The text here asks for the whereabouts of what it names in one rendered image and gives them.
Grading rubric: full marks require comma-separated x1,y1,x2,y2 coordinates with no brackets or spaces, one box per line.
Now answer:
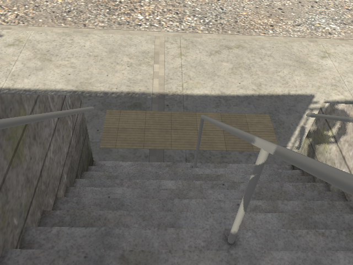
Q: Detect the stairs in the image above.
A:
0,161,353,265

